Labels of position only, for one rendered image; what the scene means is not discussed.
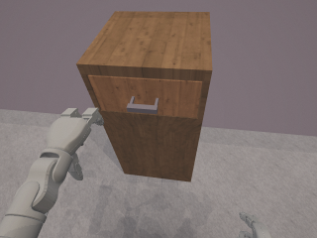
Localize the drawer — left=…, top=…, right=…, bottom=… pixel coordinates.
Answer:
left=88, top=74, right=202, bottom=118

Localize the robot left hand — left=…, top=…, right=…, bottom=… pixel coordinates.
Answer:
left=46, top=107, right=104, bottom=180

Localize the left robot forearm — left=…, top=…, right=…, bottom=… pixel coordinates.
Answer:
left=0, top=148, right=73, bottom=238

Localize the robot right hand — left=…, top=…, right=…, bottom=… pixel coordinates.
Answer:
left=236, top=211, right=272, bottom=238

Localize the handle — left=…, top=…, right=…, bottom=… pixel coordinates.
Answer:
left=126, top=96, right=159, bottom=114

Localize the cabinet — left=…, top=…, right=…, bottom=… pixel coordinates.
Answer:
left=76, top=11, right=213, bottom=182

